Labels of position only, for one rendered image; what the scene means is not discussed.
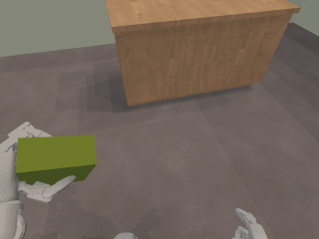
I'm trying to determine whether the sponge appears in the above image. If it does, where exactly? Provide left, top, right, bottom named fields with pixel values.
left=15, top=135, right=97, bottom=185

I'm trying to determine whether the table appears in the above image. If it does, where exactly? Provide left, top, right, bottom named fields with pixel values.
left=105, top=0, right=301, bottom=107

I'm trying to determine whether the robot left forearm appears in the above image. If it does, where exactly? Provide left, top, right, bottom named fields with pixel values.
left=0, top=200, right=27, bottom=239

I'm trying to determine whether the left robot hand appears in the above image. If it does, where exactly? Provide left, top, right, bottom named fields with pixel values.
left=0, top=121, right=76, bottom=204

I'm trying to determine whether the right robot hand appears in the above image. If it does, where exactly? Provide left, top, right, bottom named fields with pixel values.
left=232, top=208, right=268, bottom=239

